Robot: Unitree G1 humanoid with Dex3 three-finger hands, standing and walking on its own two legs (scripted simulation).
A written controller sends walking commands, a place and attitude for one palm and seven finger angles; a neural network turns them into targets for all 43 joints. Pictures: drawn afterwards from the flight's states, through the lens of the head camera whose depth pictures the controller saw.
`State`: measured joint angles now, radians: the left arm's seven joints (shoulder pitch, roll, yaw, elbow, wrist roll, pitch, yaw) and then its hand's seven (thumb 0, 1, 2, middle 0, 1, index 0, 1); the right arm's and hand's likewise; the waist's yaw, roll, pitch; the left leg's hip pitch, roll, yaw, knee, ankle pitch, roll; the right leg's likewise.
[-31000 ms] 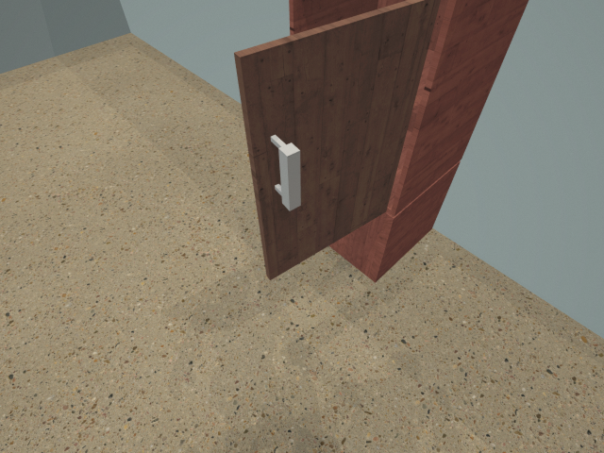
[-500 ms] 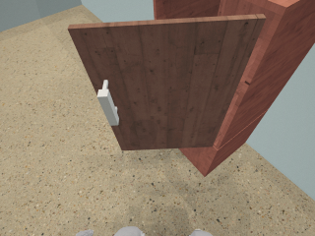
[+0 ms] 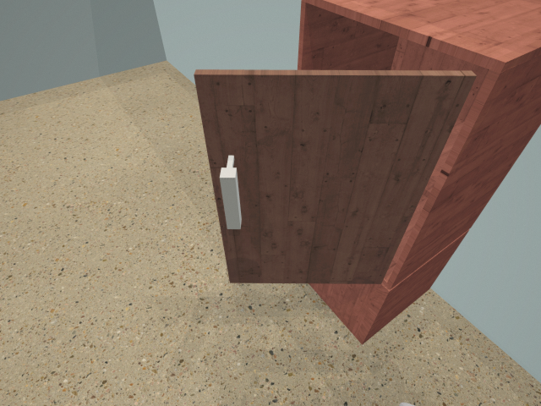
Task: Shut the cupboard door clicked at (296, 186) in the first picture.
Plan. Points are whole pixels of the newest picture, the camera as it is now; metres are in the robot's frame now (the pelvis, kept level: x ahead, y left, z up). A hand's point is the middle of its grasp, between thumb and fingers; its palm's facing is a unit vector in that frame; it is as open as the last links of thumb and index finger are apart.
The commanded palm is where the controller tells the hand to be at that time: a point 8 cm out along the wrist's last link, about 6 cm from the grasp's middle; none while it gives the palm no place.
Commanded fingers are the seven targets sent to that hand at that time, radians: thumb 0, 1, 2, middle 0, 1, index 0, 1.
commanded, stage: come to a stop and stand still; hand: left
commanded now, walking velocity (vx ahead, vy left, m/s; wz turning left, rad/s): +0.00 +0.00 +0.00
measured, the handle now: (232, 192) +0.47 +0.12 +0.05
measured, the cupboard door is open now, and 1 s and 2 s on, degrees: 55 55 55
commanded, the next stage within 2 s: look again from close up in 0.14 s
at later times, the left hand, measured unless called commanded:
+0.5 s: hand out of the picture +0.07 +0.22 -0.13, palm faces -0.03 -0.94 -0.33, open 7.4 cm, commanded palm none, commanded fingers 0.00 0.90 0.90 -0.20 -0.30 -0.20 -0.30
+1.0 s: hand (132, 372) +0.17 +0.22 -0.02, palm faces +0.29 -0.95 -0.14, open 7.3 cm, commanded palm +0.10 +0.25 -0.04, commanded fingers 0.00 0.90 0.90 -0.35 -0.46 -0.35 -0.46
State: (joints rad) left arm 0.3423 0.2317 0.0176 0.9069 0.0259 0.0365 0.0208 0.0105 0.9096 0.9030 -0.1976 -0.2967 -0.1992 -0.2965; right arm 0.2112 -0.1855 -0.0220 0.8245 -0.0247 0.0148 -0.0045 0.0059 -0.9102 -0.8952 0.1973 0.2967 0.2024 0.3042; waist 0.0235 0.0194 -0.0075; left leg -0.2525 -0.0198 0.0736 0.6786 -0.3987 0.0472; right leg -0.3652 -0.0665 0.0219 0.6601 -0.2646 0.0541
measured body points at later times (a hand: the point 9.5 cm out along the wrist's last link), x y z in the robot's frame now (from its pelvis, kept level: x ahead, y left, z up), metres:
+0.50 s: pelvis -0.01 -0.02 +0.02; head -0.02 -0.02 +0.47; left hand +0.07 +0.27 -0.11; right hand +0.03 -0.31 -0.12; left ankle -0.02 +0.09 -0.72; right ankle +0.05 -0.16 -0.72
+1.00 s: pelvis +0.00 -0.04 -0.01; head +0.00 -0.04 +0.44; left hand +0.15 +0.27 -0.01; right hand +0.14 -0.31 -0.10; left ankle -0.02 +0.09 -0.72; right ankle +0.06 -0.16 -0.72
